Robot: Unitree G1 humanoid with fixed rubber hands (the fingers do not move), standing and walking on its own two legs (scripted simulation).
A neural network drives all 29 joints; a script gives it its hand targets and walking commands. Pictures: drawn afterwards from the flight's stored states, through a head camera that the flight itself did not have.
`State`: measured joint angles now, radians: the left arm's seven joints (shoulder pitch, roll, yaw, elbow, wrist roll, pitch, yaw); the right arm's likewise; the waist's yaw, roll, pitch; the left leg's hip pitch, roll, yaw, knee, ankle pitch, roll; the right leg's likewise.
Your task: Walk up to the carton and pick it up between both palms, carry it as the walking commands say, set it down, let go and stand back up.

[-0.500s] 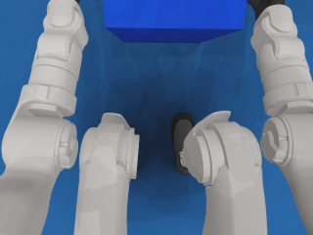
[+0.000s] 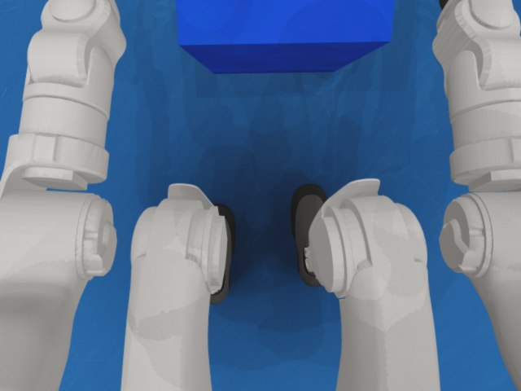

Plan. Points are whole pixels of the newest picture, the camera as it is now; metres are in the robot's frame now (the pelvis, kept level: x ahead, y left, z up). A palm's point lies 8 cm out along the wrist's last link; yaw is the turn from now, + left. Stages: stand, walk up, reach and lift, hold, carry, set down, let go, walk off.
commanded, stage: set down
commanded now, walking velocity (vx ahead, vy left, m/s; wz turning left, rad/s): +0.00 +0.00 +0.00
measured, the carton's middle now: out of the picture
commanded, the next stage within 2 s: let go in 1.10 s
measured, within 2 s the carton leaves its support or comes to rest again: neither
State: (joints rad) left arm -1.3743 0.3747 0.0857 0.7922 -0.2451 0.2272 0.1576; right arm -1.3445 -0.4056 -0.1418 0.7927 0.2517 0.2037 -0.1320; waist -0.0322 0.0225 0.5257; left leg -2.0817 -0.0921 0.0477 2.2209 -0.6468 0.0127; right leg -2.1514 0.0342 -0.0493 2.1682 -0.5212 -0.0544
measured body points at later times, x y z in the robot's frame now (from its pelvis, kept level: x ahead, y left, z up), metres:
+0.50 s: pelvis +0.00 +0.00 +0.12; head +0.37 -0.03 +0.36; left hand +0.57 +0.17 -0.01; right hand +0.54 -0.24 -0.02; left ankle +0.11 +0.10 -0.34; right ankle +0.13 -0.10 -0.34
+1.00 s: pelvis +0.00 -0.01 +0.25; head +0.35 -0.03 +0.51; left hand +0.58 +0.17 +0.15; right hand +0.55 -0.24 +0.13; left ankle +0.11 +0.10 -0.34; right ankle +0.13 -0.10 -0.34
